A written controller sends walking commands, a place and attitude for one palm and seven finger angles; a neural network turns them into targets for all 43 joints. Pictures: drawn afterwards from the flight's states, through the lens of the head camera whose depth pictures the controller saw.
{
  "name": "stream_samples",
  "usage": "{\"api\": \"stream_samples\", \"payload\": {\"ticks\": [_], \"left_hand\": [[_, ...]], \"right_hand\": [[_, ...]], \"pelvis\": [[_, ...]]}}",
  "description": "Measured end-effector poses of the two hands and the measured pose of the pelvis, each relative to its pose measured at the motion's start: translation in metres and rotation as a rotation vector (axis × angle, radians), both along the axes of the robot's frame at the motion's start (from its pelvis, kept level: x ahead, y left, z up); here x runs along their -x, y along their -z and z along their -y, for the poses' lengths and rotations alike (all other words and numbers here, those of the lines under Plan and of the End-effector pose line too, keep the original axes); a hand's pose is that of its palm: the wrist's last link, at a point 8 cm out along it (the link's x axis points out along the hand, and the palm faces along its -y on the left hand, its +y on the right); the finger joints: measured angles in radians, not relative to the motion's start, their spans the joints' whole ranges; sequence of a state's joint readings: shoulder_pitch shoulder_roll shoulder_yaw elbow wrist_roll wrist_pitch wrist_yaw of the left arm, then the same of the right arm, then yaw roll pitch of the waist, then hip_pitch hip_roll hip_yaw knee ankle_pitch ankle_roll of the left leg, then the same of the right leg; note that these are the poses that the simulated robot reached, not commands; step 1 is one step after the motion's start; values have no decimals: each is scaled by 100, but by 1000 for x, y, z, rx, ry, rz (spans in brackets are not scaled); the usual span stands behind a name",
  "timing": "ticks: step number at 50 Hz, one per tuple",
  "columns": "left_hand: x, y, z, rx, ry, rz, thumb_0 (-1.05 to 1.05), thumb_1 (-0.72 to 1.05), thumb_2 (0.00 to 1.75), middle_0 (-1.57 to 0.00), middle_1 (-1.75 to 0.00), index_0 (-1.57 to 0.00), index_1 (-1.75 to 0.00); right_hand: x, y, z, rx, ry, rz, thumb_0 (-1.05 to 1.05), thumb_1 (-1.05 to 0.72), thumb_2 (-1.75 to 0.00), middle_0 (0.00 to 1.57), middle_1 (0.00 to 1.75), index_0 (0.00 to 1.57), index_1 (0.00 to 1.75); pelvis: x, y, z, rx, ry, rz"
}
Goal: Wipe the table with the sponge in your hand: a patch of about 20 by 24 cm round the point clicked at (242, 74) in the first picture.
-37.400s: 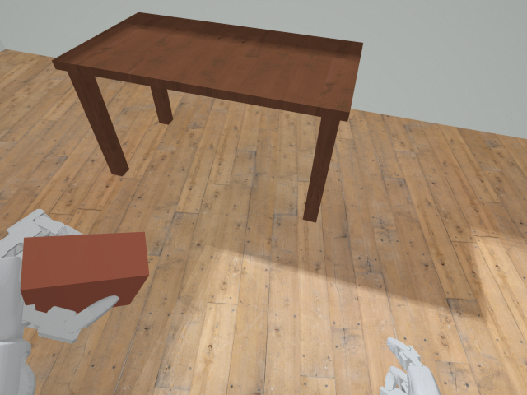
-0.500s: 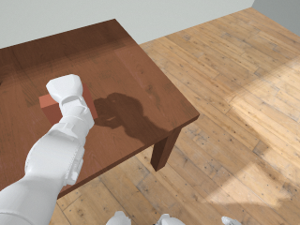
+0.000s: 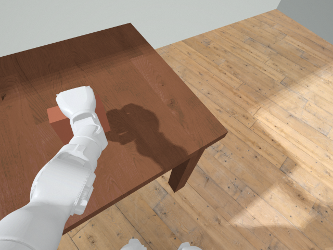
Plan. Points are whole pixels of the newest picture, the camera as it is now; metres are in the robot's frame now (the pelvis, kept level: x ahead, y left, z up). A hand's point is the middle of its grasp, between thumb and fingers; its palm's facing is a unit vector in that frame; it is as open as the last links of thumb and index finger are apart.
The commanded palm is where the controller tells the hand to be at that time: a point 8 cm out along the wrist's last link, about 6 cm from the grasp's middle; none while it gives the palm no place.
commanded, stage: wipe back along the third lane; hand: left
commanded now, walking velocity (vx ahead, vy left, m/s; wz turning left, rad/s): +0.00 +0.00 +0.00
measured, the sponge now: (83, 124) +0.46 +0.22 -0.04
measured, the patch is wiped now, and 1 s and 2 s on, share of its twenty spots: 1.00 1.00 1.00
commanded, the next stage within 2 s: none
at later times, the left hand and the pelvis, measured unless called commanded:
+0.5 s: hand (87, 128) +0.42 +0.19 +0.00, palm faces -0.06 -0.01 -1.00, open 9.7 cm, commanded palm +0.37 +0.16 +0.03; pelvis +0.04 +0.01 +0.02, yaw +2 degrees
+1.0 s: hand (94, 149) +0.36 +0.17 +0.00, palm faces -0.08 -0.01 -1.00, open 9.7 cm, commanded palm +0.32 +0.13 +0.03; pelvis +0.02 -0.01 +0.03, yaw +3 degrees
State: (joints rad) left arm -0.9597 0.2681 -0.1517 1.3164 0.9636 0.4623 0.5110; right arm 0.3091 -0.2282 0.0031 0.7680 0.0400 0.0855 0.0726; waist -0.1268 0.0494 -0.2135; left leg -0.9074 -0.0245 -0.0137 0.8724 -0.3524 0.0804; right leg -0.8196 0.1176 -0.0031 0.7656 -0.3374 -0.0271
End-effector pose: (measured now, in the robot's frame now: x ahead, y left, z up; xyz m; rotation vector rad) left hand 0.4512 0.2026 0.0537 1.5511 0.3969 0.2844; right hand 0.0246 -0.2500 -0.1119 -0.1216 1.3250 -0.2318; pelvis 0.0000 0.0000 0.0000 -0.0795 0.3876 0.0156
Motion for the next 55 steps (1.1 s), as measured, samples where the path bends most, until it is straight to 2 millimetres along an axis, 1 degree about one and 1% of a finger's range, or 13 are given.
{"api": "stream_samples", "payload": {"ticks": [3, 6, 12, 16, 19, 23, 27, 31, 35, 39, 47, 51, 55], "left_hand": [[2, 0, 1, -1, 5, 1, -2, -50, 114, -73, -144, -75, -145], [5, -1, 1, -1, 14, 8, -2, -48, 113, -72, -145, -73, -146], [16, -3, 6, -4, 31, 15, -1, -46, 111, -70, -146, -72, -147], [24, -3, 9, 3, 32, 12, -1, -45, 111, -70, -147, -71, -147], [29, -3, 12, 3, 39, 8, -1, -44, 111, -69, -147, -71, -148], [39, -3, 16, 4, 51, 9, 0, -44, 110, -69, -147, -70, -148], [51, -3, 21, 6, 58, 12, 0, -44, 110, -69, -147, -70, -148], [63, -3, 25, 12, 53, 10, 1, -44, 110, -68, -148, -70, -148], [73, -3, 29, 12, 50, 3, 1, -44, 110, -69, -148, -70, -148], [83, -3, 34, 18, 49, -1, 1, -44, 110, -69, -147, -71, -148], [100, -3, 41, 13, 52, -3, 1, -44, 110, -69, -147, -71, -147], [106, -3, 46, 6, 46, -7, 0, -44, 110, -70, -147, -71, -147], [110, -3, 50, 0, 47, -7, -1, -44, 110, -70, -147, -71, -147]], "right_hand": [[-18, -2, -5, -13, -15, 27, 0, -91, -89, 20, 30, 20, 30], [-40, -3, -10, -27, -36, 57, 0, -91, -89, 20, 30, 20, 30], [-95, -9, -21, -55, -95, 122, 0, -91, -89, 20, 30, 20, 30], [-132, -16, -29, -73, -136, 168, 0, -91, -89, 20, 30, 20, 30], [-156, -22, -35, -85, -164, 201, 0, -91, -89, 20, 30, 20, 30], [-180, -29, -41, -100, -194, 236, 0, -91, -89, 20, 30, 20, 30], [-194, -36, -45, -110, -210, 261, 0, -91, -89, 20, 30, 20, 30], [-199, -41, -44, -111, -215, 273, 0, -91, -89, 20, 30, 20, 30], [-195, -43, -40, -108, -210, 276, 0, -91, -89, 20, 30, 20, 30], [-185, -43, -34, -103, -202, 270, 0, -91, -89, 20, 30, 20, 30], [-159, -39, -20, -94, -173, 254, 0, -91, -90, 20, 30, 20, 30], [-148, -35, -15, -97, -166, 244, 0, -91, -90, 20, 30, 20, 30], [-141, -31, -10, -106, -162, 237, 0, -91, -90, 20, 30, 20, 30]], "pelvis": [[-5, -3, -3, -1, -2, 6], [-12, -5, -7, -2, -3, 15], [-25, -11, -11, -5, -18, 42], [-32, -14, -12, -8, -27, 60], [-37, -17, -12, -11, -33, 74], [-41, -20, -10, -15, -34, 93], [-44, -23, -8, -20, -33, 116], [-43, -25, -6, -25, -32, 140], [-40, -26, -3, -30, -32, 159], [-34, -27, 1, -34, -32, 174], [-22, -28, 10, -42, -30, 198], [-16, -27, 14, -47, -34, 203], [-12, -26, 19, -51, -34, 204]]}}
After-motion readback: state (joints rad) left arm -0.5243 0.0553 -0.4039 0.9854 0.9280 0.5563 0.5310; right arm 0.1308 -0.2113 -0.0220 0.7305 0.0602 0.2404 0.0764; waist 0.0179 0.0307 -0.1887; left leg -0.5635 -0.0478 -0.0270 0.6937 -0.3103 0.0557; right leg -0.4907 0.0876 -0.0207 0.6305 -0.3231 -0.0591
